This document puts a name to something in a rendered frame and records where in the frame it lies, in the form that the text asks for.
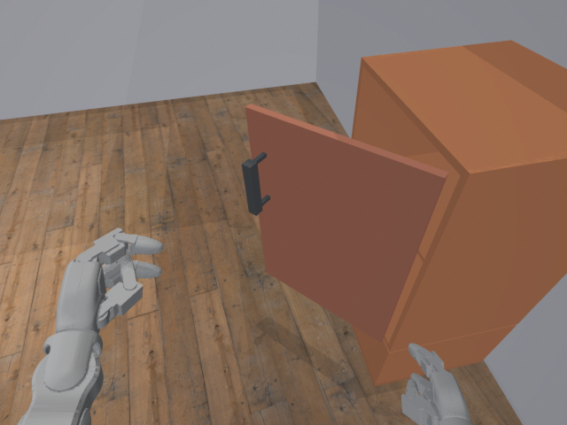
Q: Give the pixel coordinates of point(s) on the robot left hand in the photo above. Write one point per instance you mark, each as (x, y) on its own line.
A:
(86, 279)

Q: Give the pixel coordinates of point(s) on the handle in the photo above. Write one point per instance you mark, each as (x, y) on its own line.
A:
(252, 184)

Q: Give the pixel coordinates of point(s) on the cupboard door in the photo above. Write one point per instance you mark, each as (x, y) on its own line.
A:
(345, 219)

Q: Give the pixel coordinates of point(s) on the left robot forearm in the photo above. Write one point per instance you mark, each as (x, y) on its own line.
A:
(67, 380)

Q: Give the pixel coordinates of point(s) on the robot right hand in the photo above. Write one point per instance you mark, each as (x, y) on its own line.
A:
(439, 398)

